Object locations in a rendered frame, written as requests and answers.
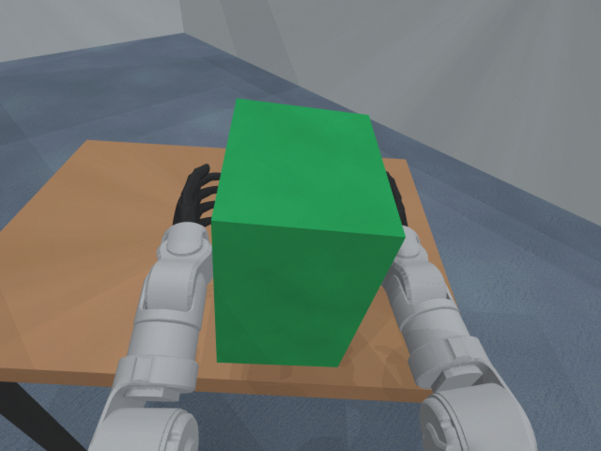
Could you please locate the right robot upper arm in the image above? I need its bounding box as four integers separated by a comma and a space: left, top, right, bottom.
420, 383, 536, 451

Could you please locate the right robot forearm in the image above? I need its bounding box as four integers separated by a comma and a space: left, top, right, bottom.
381, 225, 538, 451

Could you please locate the robot left hand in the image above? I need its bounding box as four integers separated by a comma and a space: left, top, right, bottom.
173, 163, 221, 227

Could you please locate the robot right hand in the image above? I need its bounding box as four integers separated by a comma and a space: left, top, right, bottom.
386, 171, 408, 226

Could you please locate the table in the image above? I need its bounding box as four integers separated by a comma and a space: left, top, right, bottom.
0, 140, 460, 451

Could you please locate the left robot upper arm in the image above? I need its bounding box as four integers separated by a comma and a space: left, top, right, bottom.
90, 408, 199, 451

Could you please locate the left robot forearm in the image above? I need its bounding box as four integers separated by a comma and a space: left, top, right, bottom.
87, 222, 213, 451

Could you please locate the carton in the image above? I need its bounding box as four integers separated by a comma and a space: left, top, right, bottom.
211, 99, 406, 367

